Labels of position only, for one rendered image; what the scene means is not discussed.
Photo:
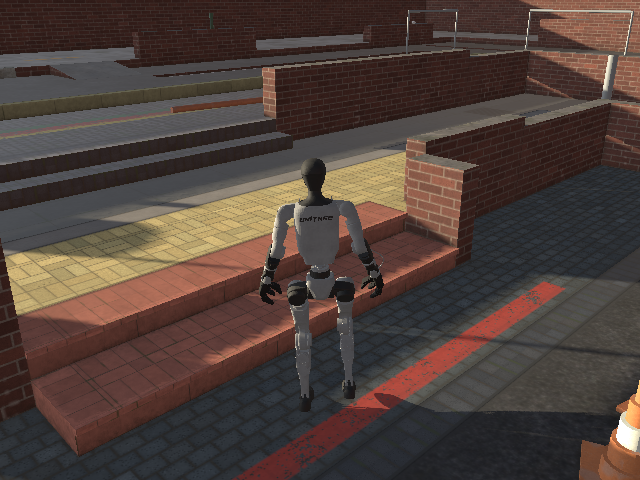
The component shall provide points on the robot right upper arm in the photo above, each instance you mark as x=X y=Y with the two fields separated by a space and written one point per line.
x=348 y=210

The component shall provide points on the robot right forearm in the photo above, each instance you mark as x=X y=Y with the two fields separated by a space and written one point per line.
x=369 y=262

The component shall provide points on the robot left hand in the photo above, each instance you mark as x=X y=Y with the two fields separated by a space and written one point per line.
x=264 y=288

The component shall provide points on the robot left upper arm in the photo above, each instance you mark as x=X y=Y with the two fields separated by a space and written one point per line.
x=284 y=213

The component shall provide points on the left robot shin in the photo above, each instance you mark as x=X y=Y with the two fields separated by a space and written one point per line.
x=303 y=365

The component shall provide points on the right robot foot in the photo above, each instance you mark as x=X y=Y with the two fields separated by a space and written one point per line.
x=349 y=391

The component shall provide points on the robot left forearm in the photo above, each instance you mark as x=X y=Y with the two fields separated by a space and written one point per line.
x=269 y=268

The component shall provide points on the robot right hand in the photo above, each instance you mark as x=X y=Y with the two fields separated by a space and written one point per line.
x=378 y=282

